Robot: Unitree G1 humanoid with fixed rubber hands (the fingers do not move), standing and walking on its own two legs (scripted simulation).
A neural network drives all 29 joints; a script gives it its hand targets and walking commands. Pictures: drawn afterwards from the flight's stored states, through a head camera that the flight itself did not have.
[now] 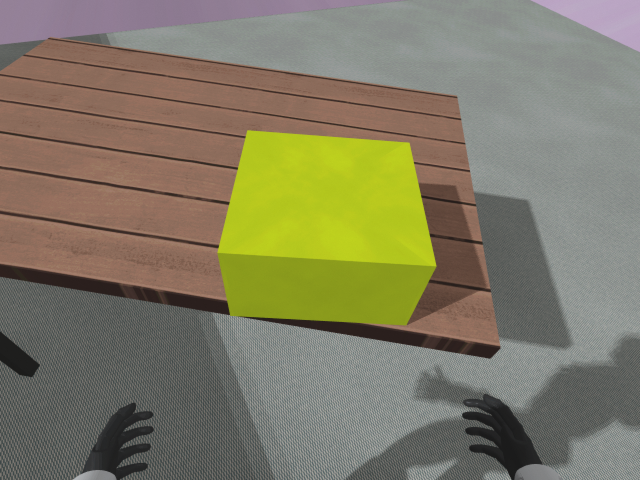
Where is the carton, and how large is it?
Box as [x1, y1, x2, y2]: [217, 130, 435, 324]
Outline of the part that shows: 247,130 217,252 230,315 406,324 435,267 433,252 409,143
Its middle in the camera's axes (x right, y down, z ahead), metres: +0.01 -0.03 +0.64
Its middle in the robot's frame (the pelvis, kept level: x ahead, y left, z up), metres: +0.50 +0.01 +0.01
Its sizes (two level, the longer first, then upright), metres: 0.279 0.267 0.158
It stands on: a table, 0.71 m high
